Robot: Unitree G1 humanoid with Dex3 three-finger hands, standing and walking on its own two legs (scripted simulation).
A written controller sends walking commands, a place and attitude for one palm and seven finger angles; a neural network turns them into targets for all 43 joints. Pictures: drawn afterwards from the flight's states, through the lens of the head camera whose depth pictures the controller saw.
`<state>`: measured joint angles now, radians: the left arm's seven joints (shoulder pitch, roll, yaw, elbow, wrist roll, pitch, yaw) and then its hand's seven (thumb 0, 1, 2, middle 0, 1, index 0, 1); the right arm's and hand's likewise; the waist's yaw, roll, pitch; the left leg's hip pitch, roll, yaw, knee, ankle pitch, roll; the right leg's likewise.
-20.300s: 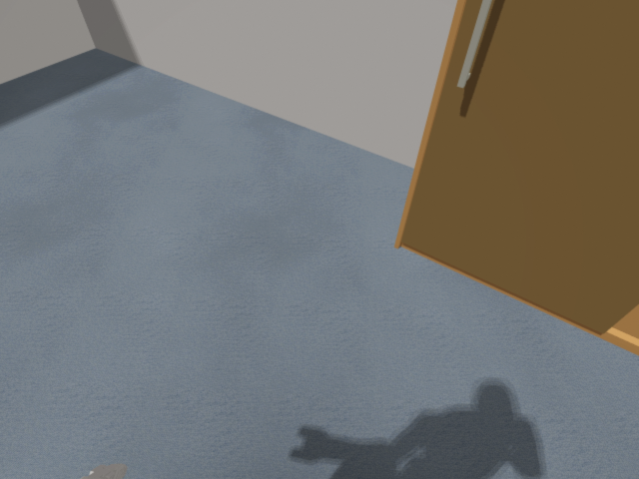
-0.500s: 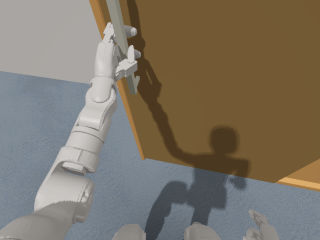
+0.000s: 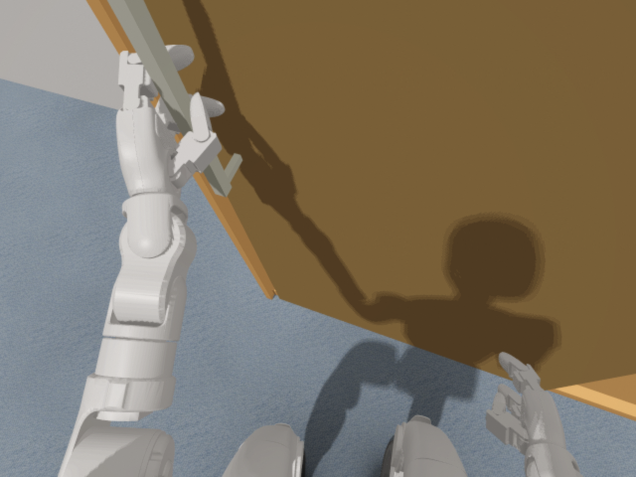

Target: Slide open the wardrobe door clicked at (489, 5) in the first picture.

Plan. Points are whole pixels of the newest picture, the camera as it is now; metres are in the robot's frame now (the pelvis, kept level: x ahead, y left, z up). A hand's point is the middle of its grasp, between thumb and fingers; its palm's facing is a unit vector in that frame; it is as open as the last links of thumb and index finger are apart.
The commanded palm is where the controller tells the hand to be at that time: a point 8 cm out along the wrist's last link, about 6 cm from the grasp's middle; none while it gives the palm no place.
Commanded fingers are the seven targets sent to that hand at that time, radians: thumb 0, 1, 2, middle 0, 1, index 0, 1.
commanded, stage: step sideways, sliding the door along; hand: left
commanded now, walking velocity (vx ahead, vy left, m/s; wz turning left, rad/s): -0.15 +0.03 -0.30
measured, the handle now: (186, 85) +0.45 +0.21 +0.18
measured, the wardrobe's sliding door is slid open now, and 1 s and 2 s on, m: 0.03 0.29 0.53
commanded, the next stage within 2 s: none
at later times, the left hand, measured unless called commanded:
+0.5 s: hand (332, 167) +0.37 +0.05 +0.17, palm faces +0.22 -0.97 +0.09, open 6.3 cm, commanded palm +0.33 +0.02 +0.16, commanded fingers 0.00 0.90 0.90 -0.45 -1.40 -0.45 -1.40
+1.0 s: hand (474, 208) +0.35 -0.07 +0.16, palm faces +0.04 -1.00 -0.01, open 6.2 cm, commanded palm +0.32 -0.07 +0.16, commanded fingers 0.00 0.90 0.90 -0.45 -1.40 -0.45 -1.40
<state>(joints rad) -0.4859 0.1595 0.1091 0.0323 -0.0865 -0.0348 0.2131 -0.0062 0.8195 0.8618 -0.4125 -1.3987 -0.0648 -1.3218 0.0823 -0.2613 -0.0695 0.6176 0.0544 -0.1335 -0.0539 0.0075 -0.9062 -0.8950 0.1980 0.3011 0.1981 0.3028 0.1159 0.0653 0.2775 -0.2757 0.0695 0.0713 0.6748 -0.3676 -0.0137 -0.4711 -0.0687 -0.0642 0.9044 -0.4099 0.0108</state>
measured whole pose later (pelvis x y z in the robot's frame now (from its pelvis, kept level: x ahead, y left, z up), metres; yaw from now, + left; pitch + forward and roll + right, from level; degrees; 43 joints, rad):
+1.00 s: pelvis +0.06 -0.14 -0.01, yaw -8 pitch -2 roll +4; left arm 0.15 0.02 -0.04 -0.45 -0.02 -0.11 0.17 0.01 0.83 0.86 -0.36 -1.40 -0.15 -1.25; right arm 0.10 -0.21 0.01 0.57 0.02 -0.17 0.02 0.01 -0.90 -0.89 0.20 0.30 0.24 0.34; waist 0.02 -0.01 0.16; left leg -0.30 -0.02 0.08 0.91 -0.59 -0.01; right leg -0.50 0.04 -0.11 0.49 0.04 -0.12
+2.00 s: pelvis -0.12 -0.40 +0.00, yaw -10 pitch -2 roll -3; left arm -0.50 0.19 0.11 0.17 -0.09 -0.06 0.18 0.00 0.83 0.86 -0.38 -1.40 -0.16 -1.35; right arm 0.09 -0.20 0.00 0.62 0.05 -0.06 -0.03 0.01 -0.90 -0.89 0.21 0.30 0.21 0.30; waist 0.08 0.10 0.20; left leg -0.37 0.24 -0.07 0.80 -0.45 -0.06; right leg -0.27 -0.02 -0.10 0.60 -0.30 0.03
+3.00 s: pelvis -0.16 -0.68 +0.01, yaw -8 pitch -1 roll +0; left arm -0.53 0.35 0.33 0.28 -0.12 -0.04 0.22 -0.01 0.81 0.87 -0.39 -1.38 -0.05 -1.33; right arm 0.09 -0.25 -0.03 0.64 0.06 -0.09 -0.04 0.01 -0.90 -0.89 0.20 0.30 0.20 0.30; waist 0.07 0.06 0.24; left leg -0.39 0.17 0.00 0.93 -0.57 -0.05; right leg -0.33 -0.07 -0.11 0.64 -0.29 0.00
